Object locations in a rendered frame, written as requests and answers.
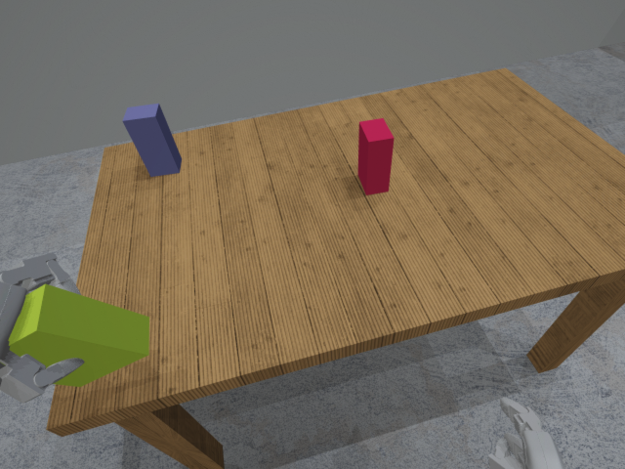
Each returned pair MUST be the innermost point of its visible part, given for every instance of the sponge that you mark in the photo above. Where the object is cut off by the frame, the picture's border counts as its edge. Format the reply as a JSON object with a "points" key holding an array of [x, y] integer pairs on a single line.
{"points": [[56, 325]]}

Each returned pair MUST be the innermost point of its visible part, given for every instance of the robot left hand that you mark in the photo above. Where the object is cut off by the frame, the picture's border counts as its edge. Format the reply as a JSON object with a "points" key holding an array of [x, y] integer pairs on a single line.
{"points": [[25, 378]]}

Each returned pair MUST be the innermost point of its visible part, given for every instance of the table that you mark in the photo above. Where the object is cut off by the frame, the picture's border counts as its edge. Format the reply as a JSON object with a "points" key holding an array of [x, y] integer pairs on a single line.
{"points": [[264, 255]]}

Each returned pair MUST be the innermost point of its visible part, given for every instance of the robot right hand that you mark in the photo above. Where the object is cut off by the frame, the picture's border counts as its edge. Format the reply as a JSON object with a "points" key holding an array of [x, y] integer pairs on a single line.
{"points": [[535, 450]]}

